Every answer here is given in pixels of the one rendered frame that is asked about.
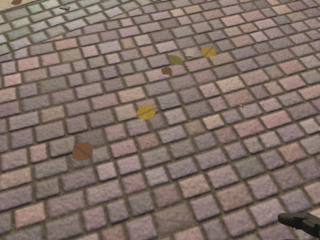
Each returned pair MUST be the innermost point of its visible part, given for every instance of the robot right hand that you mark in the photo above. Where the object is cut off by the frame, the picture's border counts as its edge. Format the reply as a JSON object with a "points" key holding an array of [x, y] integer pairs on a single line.
{"points": [[308, 222]]}

